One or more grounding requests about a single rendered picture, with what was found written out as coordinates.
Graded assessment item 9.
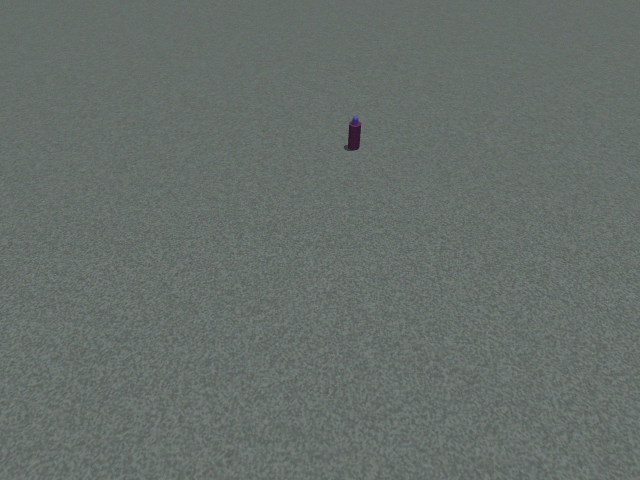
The bottle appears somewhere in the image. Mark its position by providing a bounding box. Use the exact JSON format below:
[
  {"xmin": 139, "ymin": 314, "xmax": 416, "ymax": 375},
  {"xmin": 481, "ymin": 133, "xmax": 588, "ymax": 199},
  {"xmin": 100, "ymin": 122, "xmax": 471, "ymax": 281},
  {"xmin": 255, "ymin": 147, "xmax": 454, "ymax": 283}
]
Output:
[{"xmin": 348, "ymin": 116, "xmax": 361, "ymax": 150}]

